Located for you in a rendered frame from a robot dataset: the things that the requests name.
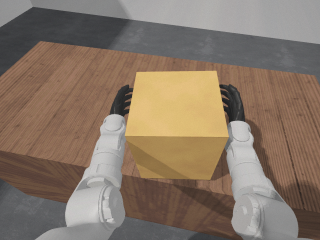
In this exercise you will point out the robot right upper arm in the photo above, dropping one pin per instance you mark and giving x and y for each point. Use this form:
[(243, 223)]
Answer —
[(257, 217)]

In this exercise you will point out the pedestal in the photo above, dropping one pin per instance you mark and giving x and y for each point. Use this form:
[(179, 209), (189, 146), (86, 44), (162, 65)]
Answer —
[(54, 100)]

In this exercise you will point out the carton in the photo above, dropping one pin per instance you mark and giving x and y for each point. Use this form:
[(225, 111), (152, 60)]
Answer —
[(176, 127)]

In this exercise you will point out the robot right forearm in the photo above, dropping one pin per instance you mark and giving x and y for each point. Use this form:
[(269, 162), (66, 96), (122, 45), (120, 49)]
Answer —
[(244, 166)]

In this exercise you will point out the right robot hand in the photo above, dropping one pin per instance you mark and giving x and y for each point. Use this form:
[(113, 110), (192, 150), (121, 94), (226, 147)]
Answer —
[(235, 109)]

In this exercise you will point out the robot left upper arm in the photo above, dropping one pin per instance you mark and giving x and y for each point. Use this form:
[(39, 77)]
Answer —
[(91, 214)]

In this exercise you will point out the robot left forearm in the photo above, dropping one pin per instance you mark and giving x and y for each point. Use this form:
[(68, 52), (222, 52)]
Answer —
[(107, 159)]

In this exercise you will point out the left robot hand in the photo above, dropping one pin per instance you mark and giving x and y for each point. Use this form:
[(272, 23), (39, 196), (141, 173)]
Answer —
[(119, 103)]

